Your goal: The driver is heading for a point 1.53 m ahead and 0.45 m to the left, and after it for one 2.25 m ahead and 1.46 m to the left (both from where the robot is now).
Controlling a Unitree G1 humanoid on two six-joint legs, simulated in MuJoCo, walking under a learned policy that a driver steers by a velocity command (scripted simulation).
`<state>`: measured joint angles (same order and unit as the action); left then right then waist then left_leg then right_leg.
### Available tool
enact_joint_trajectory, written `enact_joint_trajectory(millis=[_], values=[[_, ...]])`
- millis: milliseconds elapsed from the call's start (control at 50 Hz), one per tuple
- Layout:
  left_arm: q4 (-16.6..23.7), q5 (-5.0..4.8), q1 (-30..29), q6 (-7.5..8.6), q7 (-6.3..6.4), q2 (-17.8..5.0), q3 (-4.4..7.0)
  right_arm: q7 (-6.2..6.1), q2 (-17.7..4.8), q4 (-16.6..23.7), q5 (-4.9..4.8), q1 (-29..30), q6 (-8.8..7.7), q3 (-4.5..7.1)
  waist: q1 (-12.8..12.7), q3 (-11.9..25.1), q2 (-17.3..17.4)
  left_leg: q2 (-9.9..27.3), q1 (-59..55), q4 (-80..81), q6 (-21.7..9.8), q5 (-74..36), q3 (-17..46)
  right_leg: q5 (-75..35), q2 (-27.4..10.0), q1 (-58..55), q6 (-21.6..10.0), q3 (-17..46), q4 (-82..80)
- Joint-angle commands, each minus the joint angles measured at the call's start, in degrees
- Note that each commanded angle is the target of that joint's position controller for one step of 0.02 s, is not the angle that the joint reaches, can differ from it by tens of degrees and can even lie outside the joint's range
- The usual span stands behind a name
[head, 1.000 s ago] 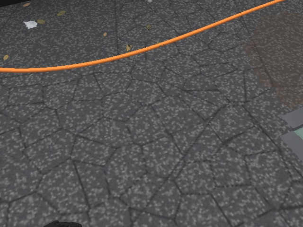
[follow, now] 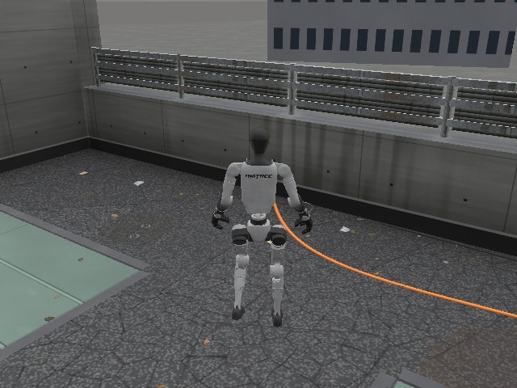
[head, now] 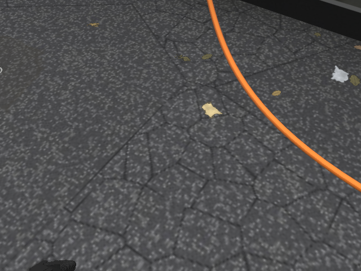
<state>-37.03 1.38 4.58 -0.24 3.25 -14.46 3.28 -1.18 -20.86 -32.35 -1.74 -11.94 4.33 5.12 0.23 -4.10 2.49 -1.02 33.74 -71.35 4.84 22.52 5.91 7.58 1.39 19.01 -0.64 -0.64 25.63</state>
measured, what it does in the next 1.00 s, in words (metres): steps on the spot: left foot, then right foot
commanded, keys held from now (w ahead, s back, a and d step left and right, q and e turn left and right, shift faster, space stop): q+shift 0.04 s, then shift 0.96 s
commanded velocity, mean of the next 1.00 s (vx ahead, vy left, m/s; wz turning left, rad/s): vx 0.01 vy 0.00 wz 0.27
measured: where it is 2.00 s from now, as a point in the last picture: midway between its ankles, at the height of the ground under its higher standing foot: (142, 243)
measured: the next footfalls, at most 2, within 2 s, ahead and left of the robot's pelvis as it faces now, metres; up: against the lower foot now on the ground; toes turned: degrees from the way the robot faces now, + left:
left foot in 0.24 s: +0.02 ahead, +0.15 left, +0.00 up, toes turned +10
right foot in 0.60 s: +0.06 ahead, -0.09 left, +0.00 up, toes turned +12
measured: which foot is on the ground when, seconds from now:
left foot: up 0.00-0.22, down 0.24-1.00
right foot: down 0.00-0.24, up 0.26-0.58, down 0.60-1.00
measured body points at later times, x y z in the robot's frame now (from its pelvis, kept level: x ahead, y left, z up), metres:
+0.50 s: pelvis +0.00 +0.04 +0.01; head +0.01 +0.07 +0.45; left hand +0.06 +0.35 -0.12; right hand +0.21 -0.17 -0.07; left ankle -0.02 +0.14 -0.73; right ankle +0.03 -0.10 -0.69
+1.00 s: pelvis +0.01 +0.02 +0.00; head +0.01 +0.03 +0.45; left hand +0.06 +0.29 -0.12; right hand +0.17 -0.20 -0.12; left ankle -0.02 +0.14 -0.73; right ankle +0.02 -0.10 -0.73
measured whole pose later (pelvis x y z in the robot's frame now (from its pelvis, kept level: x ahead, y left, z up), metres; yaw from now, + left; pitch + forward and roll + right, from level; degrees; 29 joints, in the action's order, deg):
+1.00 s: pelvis +0.01 +0.02 +0.00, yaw +13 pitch -1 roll +0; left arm -48.1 0.4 10.2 0.7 1.2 -12.6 1.2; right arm -1.7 -12.8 -46.5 0.6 -11.8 1.2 3.0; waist 0.1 -1.7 -0.2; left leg -1.7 13.2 -30.4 -0.4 16.2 2.6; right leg 17.8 -0.9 11.8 0.4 -0.8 30.7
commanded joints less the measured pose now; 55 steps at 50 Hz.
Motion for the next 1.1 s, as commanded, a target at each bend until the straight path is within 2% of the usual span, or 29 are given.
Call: enact_joint_trajectory(millis=[20, 60, 100, 160, 200, 220, 240, 260, 280, 300, 320, 340, 360, 400, 460, 520, 540, 560, 580, 600, 620, 640, 660, 720, 880, 1040, 1060, 1080, 1100], values=[[2.99, 0.32, 0.26, -0.07, 0.65, -9.36, 2.65, -0.23, -3.21, 5.14, -0.05, 1.29, -0.93, 0.85, -1.59, 8.82, -10.59, 4.40, 5.23, 2.70, 1.32, -1.70, -3.99, -7.50, -15.23, -12.91, -12.15, 9.17, -9.45], [2.42, -0.01, 0.55, -0.16, 0.26, -10.27, 3.15, -0.10, -2.38, 5.33, 0.49, 2.09, -1.10, 0.48, -2.08, 10.19, -10.38, 5.85, 2.22, 7.96, 1.11, -1.10, -4.28, -7.32, -16.50, -13.22, -12.73, 7.59, -9.39], [2.02, -0.48, -0.31, -0.36, -0.45, -11.27, 3.52, 0.18, -1.06, 4.94, 0.99, 1.64, -1.33, -0.09, -1.54, 10.95, -10.59, 5.43, -4.40, 14.86, -0.09, -0.07, -5.51, -7.01, -16.55, -10.40, -12.63, 5.18, -9.28], [1.03, -1.71, -0.08, -0.34, -1.60, -11.76, 3.69, 0.68, -1.40, 3.45, 1.06, -0.50, -1.28, 0.01, -0.87, 10.85, -12.10, 3.54, -11.39, 25.38, -2.23, -0.18, -7.52, -5.85, -17.46, -9.08, -12.24, 3.99, -8.19], [0.09, -3.02, -0.19, -0.31, -1.92, -11.44, 3.46, 1.14, -1.08, 1.49, 1.27, -4.71, -1.21, 0.27, 1.68, 10.80, -11.44, 1.68, -18.64, 38.72, -4.90, -6.25, -9.09, -7.47, -17.32, -7.56, -10.02, 2.77, -3.94], [-1.24, -3.59, 2.29, -0.28, -2.04, -9.96, 3.08, 1.18, -1.87, 0.18, 1.39, -7.29, -1.23, 0.67, 2.27, 10.59, -9.89, 0.42, -24.76, 45.43, -6.84, -10.01, -8.67, -5.22, -15.77, -3.94, -6.91, 0.90, -0.08], [-1.97, -2.52, 5.17, -0.16, -2.61, -6.57, 2.18, 0.87, -5.09, 0.15, 1.33, -8.05, -1.29, 1.50, 0.91, 9.91, 0.55, 7.74, -31.99, 50.16, -10.02, -19.15, 2.57, 6.24, -11.16, 5.13, -1.23, -4.65, 10.68], [1.28, 0.23, 3.94, 0.31, -3.04, -4.38, 1.15, 0.18, -11.62, 2.15, 2.11, -5.02, -1.18, 2.44, -0.76, 8.73, 18.16, 22.90, -33.18, 50.78, -20.16, -32.96, 20.81, 29.17, -3.14, 20.50, 4.05, -7.88, 23.38], [1.98, -0.45, -2.24, 0.48, -2.14, -8.71, 2.64, 0.35, -9.27, 2.67, 4.46, -6.22, -2.33, 2.00, 4.87, 10.70, 11.28, 24.23, -26.48, 52.96, -24.89, -29.50, 21.44, 30.09, -3.52, 19.28, 4.14, 0.31, 34.55], [1.41, -1.75, -2.05, 0.05, -1.80, -9.30, 2.99, 0.45, -7.36, 1.93, 4.86, -3.21, -3.33, 1.14, 2.79, 8.85, 8.35, 20.52, -23.77, 53.37, -22.09, -24.84, 16.03, 25.31, -4.17, 18.36, 3.28, 1.85, 38.11], [-0.27, -1.78, 0.43, -0.53, -1.43, -8.48, 3.07, 0.37, -5.67, 1.78, 3.73, 0.86, -3.93, 0.74, 0.64, 7.77, 6.59, 16.66, -22.81, 53.03, -18.52, -21.14, 11.80, 20.45, -4.49, 17.96, 3.16, 2.19, 38.07], [-1.68, -1.13, 2.31, -1.08, -1.06, -8.59, 3.19, 0.19, -3.34, 1.84, 2.66, 3.27, -4.30, -0.10, -0.18, 7.65, 6.57, 14.84, -22.66, 52.50, -16.63, -22.31, 9.18, 16.51, -4.53, 17.29, 3.82, 2.04, 38.70], [-2.31, -0.86, 3.74, -1.33, -1.00, -8.31, 3.19, -0.08, -1.89, 1.61, 2.43, 4.38, -4.48, -0.87, -1.15, 7.81, 6.61, 13.53, -21.01, 52.20, -16.25, -26.38, 7.01, 13.58, -4.16, 14.59, 4.50, 1.76, 40.06], [-2.72, -1.35, 4.96, -1.26, -1.19, -7.08, 2.74, -0.26, 0.30, 1.03, 2.84, 4.90, -4.68, -1.76, -1.89, 8.70, 5.61, 11.99, -21.03, 51.62, -16.19, -29.12, 4.56, 10.40, -4.01, 11.15, 5.25, 1.67, 37.19], [-2.01, -1.42, 2.42, -1.05, -1.67, -4.52, 1.20, -0.26, -0.07, -0.31, 2.74, 3.61, -4.48, -1.53, 0.01, 8.35, 5.96, 11.77, -23.38, 50.25, -16.46, -27.86, 4.86, 11.33, -4.59, 6.94, 5.17, 1.67, 23.06], [-1.72, -1.74, 2.23, -0.99, -2.13, -5.58, 1.04, 0.24, -1.13, -1.91, 2.64, 2.06, -4.03, -1.19, 1.34, 7.62, 6.43, 13.29, -22.99, 49.47, -18.45, -25.96, 8.36, 15.61, -3.93, 2.23, 4.52, 0.87, 14.96], [-2.07, -1.84, 2.97, -0.89, -2.21, -5.60, 0.99, 0.37, -0.68, -2.34, 2.35, 2.53, -4.00, -1.39, 0.89, 7.19, 6.01, 13.12, -22.41, 49.07, -18.32, -25.38, 9.11, 13.86, -3.71, 0.28, 4.11, 0.68, 10.86], [-2.78, -1.67, 4.52, -0.66, -2.34, -4.99, 0.78, 0.44, 0.09, -2.81, 1.88, 3.46, -4.00, -1.73, -0.60, 6.79, 5.07, 12.10, -21.16, 48.22, -17.29, -24.60, 8.88, 8.25, -3.37, -3.36, 3.45, 0.27, 3.65], [-3.30, -0.90, 5.73, -0.34, -2.49, -4.95, 0.51, 0.48, 0.98, -3.73, 1.57, 2.56, -4.23, -2.04, -1.52, 6.71, 3.29, 10.74, -19.31, 47.98, -15.08, -22.66, 8.43, -1.16, -3.87, -8.34, 2.57, 1.20, -3.27], [-3.29, -0.02, 6.65, -0.06, -2.31, -7.24, 0.70, 0.51, 2.06, -4.30, 2.33, 0.81, -4.79, -2.38, -0.52, 8.17, -0.26, 8.08, -17.40, 46.37, -11.92, -17.90, 7.01, -11.93, -7.47, -13.37, 1.40, 5.43, -3.23], [-3.54, -0.31, 5.65, 0.02, -2.16, -11.48, 1.69, 0.97, 1.34, -4.59, 3.03, -2.32, -5.45, -1.94, 3.05, 8.23, -7.58, 3.87, -16.22, 46.17, -9.42, -12.94, 2.96, -14.90, -9.56, -13.41, -0.78, 5.91, 1.02], [-3.82, -0.96, 4.56, 0.22, -2.57, -8.27, 1.26, 0.92, 1.21, -5.10, 3.43, -0.20, -5.50, -2.00, 1.43, 8.40, -9.17, 2.09, -19.96, 46.20, -7.29, -11.00, 0.42, -6.16, -8.38, -8.50, -2.16, 5.51, 0.50], [-3.70, -0.94, 3.93, 0.52, -2.84, -6.10, 0.63, 0.82, 0.33, -5.01, 3.24, 2.80, -5.28, -1.72, 0.06, 6.92, -7.67, 1.83, -20.61, 45.13, -6.68, -11.05, 0.08, -1.95, -7.30, -6.77, -1.75, 4.97, -0.26], [-4.43, -0.68, 3.87, 1.49, -2.64, -5.36, 0.19, 0.27, 1.79, -5.22, 2.79, 3.75, -4.11, -1.64, -0.19, 6.16, -6.75, 2.18, -21.22, 44.51, -7.48, -15.00, 0.32, -0.49, -6.43, -5.61, -0.34, 4.02, -0.47], [-6.32, -0.86, 4.68, 1.54, -1.90, -5.04, -0.40, -0.29, 2.77, -8.77, 2.49, 1.86, -3.89, -1.14, -0.48, 5.00, -2.73, 2.22, -21.66, 44.98, -6.86, -16.19, 0.30, 1.53, -5.58, -5.60, -0.28, 3.26, -0.17], [-9.64, -1.05, 5.14, 1.63, -1.92, -4.52, -0.70, -1.03, 2.50, -12.83, 2.25, 0.62, -3.85, -0.73, -0.37, 4.44, -2.19, 2.39, -23.27, 45.30, -6.33, -18.16, 0.14, 1.08, -4.87, -5.73, -0.36, 2.70, -0.81], [-10.91, -1.40, 7.39, 1.37, -1.85, -5.38, -0.28, -1.13, 2.12, -14.20, 1.83, -1.60, -3.69, -0.42, -0.47, 6.74, -2.82, 0.43, -23.34, 44.08, -6.99, -4.84, -1.95, 13.85, -3.74, -6.62, -1.31, 1.89, -0.96], [-11.47, -2.15, 8.71, 1.17, -1.81, -6.86, 0.31, -1.04, 1.28, -14.48, 1.26, -2.33, -3.75, 0.03, -0.66, 4.25, -4.03, -0.67, -19.26, 42.77, -7.85, 11.35, -2.78, 29.90, -4.42, -4.79, -3.20, 4.00, -2.18], [-11.60, -2.74, 10.60, 1.44, -1.68, -7.75, 0.58, -0.83, 0.88, -13.47, 0.81, -0.70, -4.49, 0.17, -1.70, -0.15, -5.42, -0.10, -11.96, 40.82, -8.55, 19.34, -2.14, 41.65, -7.57, -3.96, -5.89, 9.46, -5.28]])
